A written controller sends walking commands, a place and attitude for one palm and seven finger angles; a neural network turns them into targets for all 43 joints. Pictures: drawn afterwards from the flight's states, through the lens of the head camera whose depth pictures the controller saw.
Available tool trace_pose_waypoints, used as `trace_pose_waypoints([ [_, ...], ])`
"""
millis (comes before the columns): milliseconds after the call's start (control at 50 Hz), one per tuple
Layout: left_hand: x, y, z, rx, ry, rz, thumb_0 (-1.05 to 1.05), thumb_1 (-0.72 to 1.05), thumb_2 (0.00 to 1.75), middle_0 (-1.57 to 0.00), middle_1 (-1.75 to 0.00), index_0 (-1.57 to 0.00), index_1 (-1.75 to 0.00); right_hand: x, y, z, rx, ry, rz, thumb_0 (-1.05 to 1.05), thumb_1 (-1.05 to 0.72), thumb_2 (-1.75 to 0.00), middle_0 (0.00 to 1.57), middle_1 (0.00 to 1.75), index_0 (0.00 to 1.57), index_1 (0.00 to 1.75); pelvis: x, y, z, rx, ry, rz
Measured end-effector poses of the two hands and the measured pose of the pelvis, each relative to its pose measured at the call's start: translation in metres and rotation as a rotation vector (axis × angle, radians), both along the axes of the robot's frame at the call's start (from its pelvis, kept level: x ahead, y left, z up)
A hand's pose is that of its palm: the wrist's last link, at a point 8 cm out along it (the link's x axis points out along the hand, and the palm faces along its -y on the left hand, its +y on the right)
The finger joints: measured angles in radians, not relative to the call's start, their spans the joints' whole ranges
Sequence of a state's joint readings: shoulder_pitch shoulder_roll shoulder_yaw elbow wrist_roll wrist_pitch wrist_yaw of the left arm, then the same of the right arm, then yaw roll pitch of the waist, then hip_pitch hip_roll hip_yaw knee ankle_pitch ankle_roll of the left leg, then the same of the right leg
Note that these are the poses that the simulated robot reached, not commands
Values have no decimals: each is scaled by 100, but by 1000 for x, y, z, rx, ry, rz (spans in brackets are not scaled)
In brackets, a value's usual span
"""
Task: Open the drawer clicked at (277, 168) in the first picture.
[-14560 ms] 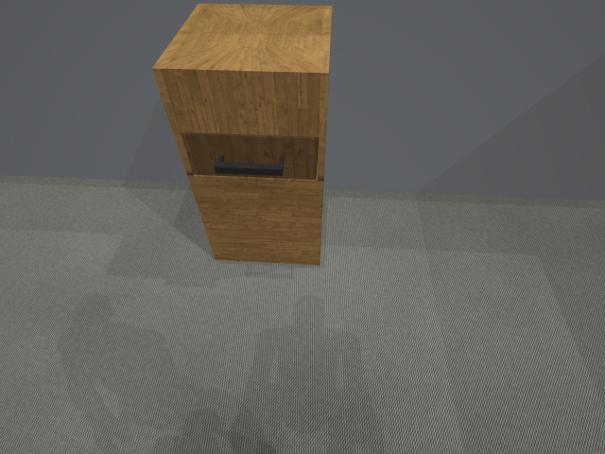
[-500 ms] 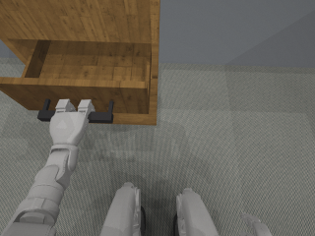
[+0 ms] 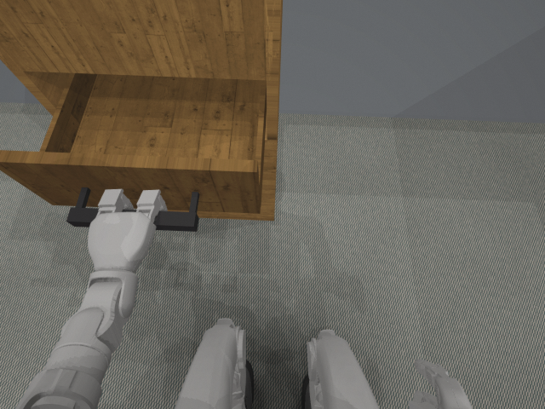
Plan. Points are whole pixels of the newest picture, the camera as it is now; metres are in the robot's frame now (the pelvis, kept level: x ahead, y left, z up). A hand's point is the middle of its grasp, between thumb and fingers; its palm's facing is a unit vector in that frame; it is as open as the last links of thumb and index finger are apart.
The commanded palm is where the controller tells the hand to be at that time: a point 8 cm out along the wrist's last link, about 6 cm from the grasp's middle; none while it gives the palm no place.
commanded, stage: pull the drawer open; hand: left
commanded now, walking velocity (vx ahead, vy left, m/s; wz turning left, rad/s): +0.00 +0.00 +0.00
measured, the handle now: (137, 207) +0.41 +0.24 -0.06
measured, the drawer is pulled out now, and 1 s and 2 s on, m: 0.17 0.23 0.28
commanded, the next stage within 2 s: none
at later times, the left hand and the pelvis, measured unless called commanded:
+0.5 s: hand (135, 262) +0.32 +0.24 -0.08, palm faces -0.03 -0.06 -1.00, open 5.7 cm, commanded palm +0.29 +0.23 -0.03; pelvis +0.00 +0.00 +0.00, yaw +0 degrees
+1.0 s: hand (131, 281) +0.29 +0.24 -0.08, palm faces -0.04 -0.06 -1.00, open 5.7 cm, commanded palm +0.26 +0.24 -0.03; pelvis +0.00 +0.00 +0.00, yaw +0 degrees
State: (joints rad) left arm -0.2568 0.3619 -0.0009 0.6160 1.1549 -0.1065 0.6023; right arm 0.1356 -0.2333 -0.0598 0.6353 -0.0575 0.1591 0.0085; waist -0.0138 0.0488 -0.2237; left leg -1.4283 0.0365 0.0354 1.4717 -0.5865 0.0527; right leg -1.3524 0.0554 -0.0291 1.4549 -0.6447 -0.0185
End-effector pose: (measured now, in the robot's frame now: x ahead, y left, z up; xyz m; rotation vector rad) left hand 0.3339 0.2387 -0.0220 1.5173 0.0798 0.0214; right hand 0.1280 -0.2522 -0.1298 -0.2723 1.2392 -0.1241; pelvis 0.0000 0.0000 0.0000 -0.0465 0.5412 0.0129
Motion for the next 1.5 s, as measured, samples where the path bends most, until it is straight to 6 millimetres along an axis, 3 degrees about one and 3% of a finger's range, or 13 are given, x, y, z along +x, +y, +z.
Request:
trace_pose_waypoints([
  [540, -31, 0, 0, -5, -6, 9, 2, 71, 78, -27, -135, -40, -135, 30, 5, 1, 9, -78, 36, 1, -90, -90, 20, 29, 20, 30, 3, -2, -3, 3, -7, -2],
  [1500, -83, -1, 1, -13, 9, 27, 2, 71, 77, -26, -135, -40, -135, 57, 13, 0, 32, -158, 84, 1, -90, -90, 20, 29, 20, 30, 3, -7, -7, 11, -15, -4],
])
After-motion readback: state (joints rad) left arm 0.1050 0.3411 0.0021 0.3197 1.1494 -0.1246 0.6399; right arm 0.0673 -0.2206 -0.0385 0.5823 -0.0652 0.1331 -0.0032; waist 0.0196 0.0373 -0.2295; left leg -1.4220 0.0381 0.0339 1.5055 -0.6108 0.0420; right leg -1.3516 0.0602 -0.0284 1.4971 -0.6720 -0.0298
